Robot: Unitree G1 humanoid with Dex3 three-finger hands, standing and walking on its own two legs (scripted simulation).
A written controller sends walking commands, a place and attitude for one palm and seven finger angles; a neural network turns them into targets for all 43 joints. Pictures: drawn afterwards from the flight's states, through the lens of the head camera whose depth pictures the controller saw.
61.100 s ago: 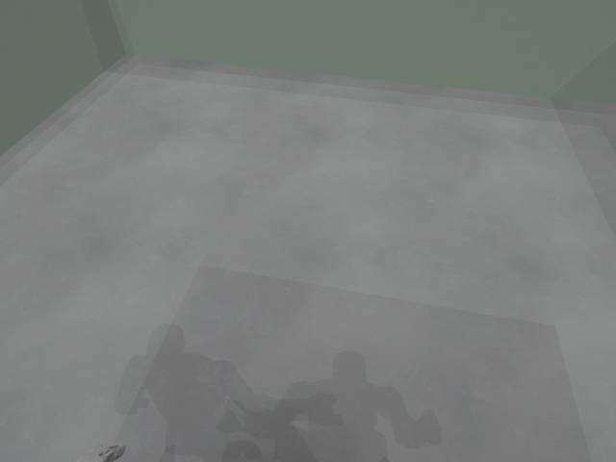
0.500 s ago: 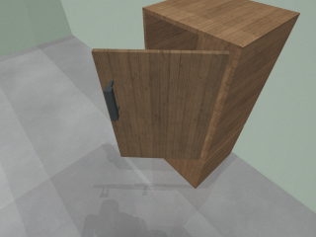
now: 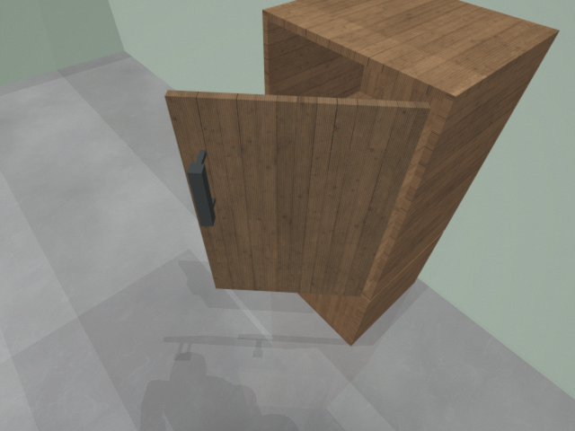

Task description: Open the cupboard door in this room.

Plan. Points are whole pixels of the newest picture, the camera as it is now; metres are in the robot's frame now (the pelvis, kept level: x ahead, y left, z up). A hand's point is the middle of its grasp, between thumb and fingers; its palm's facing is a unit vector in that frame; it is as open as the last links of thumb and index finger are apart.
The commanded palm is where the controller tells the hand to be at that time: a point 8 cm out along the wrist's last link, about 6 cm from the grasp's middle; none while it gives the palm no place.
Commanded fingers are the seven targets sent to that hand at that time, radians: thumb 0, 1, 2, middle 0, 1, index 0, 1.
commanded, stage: raise the hand with hooked fingers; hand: left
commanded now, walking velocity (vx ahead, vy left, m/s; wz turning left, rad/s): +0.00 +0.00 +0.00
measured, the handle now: (205, 188) +0.51 +0.19 +0.02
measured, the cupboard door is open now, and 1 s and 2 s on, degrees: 45 45 45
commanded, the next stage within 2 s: none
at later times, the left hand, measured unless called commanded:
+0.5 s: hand (154, 412) +0.16 +0.20 -0.06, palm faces +0.12 -0.99 +0.00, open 8.7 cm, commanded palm +0.14 +0.26 -0.04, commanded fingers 0.00 0.34 0.66 -0.24 -0.66 -0.24 -0.66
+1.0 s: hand (125, 359) +0.21 +0.24 -0.02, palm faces +0.04 -1.00 -0.05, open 11.8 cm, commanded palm +0.18 +0.29 +0.00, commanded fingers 0.00 -0.24 0.41 -0.28 -1.03 -0.28 -1.03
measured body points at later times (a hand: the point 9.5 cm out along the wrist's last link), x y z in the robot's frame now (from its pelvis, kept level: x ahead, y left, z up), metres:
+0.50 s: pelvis +0.00 -0.01 -0.08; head +0.05 +0.01 +0.36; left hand +0.15 +0.25 -0.06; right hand +0.26 -0.25 -0.11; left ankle +0.00 +0.10 -0.74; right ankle +0.02 -0.11 -0.74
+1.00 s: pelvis -0.01 +0.00 -0.06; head +0.06 +0.00 +0.38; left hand +0.20 +0.29 -0.01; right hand +0.15 -0.26 -0.15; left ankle -0.01 +0.10 -0.74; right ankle +0.02 -0.11 -0.74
